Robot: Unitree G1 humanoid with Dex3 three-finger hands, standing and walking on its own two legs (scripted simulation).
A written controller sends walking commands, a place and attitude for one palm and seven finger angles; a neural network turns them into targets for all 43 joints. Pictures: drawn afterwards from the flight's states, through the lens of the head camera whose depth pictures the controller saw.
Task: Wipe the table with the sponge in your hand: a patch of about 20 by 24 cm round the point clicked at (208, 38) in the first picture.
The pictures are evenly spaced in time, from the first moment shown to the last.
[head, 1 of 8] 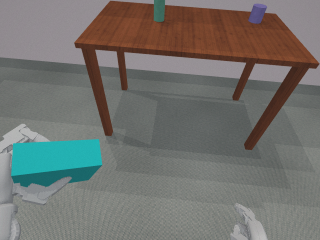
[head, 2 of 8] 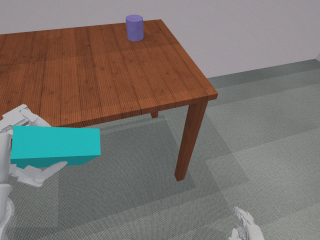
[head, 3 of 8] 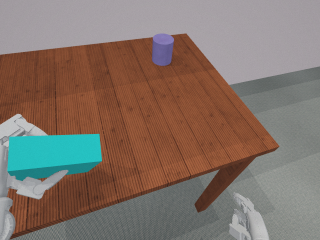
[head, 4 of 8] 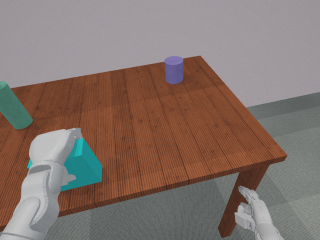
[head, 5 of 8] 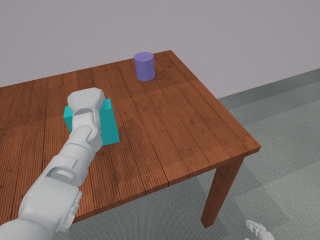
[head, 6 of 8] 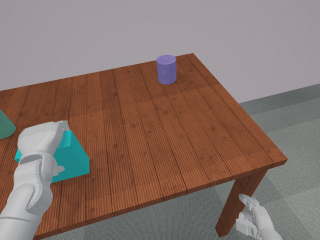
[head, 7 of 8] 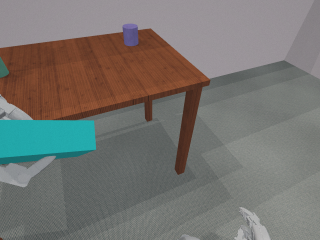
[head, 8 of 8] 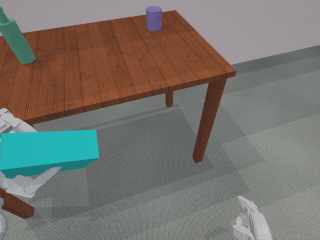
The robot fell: no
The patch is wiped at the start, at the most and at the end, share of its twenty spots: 0.00 0.95 0.95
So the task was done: yes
